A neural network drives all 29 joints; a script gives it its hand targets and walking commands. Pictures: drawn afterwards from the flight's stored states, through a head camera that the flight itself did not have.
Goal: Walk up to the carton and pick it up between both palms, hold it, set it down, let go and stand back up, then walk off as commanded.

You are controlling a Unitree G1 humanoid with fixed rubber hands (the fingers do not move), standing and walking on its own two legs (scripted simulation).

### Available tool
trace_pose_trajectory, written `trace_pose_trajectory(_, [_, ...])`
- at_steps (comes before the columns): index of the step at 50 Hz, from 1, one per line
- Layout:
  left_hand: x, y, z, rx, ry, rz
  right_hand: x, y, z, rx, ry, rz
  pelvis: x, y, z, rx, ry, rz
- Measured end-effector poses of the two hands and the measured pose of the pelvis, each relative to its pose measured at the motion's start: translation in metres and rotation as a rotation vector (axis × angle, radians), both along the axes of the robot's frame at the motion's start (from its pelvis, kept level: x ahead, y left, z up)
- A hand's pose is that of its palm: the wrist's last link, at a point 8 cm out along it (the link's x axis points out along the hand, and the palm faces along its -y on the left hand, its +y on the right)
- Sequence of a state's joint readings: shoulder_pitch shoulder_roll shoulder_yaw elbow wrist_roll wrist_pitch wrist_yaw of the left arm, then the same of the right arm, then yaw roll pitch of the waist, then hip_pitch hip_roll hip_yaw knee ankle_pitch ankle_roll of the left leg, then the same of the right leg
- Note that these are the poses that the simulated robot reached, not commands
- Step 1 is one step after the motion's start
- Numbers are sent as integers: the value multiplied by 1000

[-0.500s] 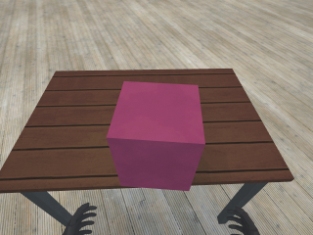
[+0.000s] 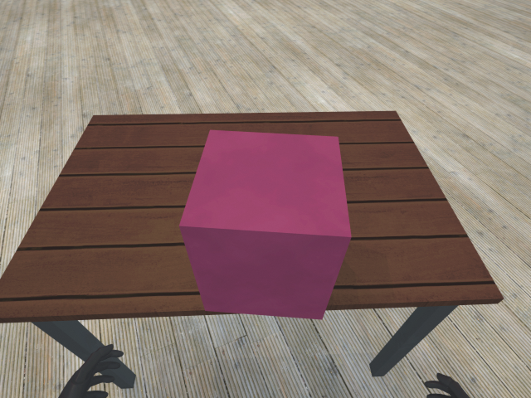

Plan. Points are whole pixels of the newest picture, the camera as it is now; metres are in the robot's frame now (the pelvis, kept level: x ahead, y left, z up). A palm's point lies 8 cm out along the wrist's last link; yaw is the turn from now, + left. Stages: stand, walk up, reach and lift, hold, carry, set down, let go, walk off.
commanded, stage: stand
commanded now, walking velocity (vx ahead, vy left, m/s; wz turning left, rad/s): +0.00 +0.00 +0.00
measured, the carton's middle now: (268, 228) +0.39 +0.02 +0.03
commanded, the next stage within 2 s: walk up in 1.84 s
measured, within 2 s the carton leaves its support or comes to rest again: neither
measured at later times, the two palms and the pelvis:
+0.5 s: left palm out of the picture +0.13 +0.29 -0.08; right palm out of the picture +0.11 -0.29 -0.10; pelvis +0.00 +0.00 +0.00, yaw +0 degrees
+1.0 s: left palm out of the picture +0.11 +0.30 -0.08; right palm out of the picture +0.09 -0.29 -0.10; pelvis -0.01 +0.00 +0.00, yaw +0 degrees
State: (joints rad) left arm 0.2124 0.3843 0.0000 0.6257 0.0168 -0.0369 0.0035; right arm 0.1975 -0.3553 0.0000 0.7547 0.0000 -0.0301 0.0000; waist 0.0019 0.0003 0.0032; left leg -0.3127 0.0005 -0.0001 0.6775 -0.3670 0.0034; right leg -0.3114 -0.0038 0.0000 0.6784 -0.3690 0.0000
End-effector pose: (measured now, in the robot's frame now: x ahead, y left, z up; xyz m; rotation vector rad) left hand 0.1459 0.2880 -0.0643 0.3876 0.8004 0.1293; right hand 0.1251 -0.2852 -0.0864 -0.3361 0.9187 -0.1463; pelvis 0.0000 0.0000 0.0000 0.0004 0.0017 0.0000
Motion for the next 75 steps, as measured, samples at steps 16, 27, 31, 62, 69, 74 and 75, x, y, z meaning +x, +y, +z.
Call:
trace_pose_trajectory(16, [-10,3,-7,3,42,20,-12,-3,-7,0,47,-18,0,0,0,0,0,0])
trace_pose_trajectory(27, [-17,6,-12,5,73,33,-20,-4,-11,-1,83,-31,0,0,0,0,0,0])
trace_pose_trajectory(31, [-19,7,-13,8,81,38,-23,-5,-13,-2,93,-35,0,0,0,0,-1,0])
trace_pose_trajectory(62, [-52,12,-21,13,130,69,-57,-9,-20,-3,149,-65,-18,0,0,0,-25,0])
trace_pose_trajectory(69, [-61,13,-22,12,136,74,-66,-10,-21,-3,157,-72,-24,0,0,0,-34,0])
trace_pose_trajectory(74, [-69,13,-24,9,145,78,-71,-11,-21,-4,158,-76,-29,0,0,0,-41,0])
trace_pose_trajectory(75, [-70,14,-24,10,146,79,-72,-11,-21,-4,158,-76,-30,0,0,0,-42,0])
